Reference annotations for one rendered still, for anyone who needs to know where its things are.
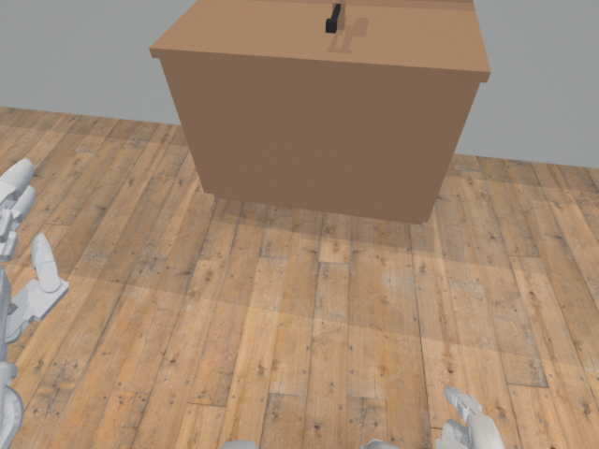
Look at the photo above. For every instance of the robot left hand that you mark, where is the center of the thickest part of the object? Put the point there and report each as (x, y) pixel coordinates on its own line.
(37, 298)

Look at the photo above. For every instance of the counter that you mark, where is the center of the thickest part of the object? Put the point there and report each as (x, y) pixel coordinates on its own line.
(363, 122)

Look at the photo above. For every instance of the tap lever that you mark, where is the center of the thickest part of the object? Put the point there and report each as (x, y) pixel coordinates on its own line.
(331, 24)

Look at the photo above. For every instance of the robot left forearm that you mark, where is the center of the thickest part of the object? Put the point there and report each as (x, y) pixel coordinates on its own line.
(11, 405)

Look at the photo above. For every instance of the robot right hand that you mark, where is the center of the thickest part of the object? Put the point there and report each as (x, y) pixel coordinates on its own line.
(480, 431)

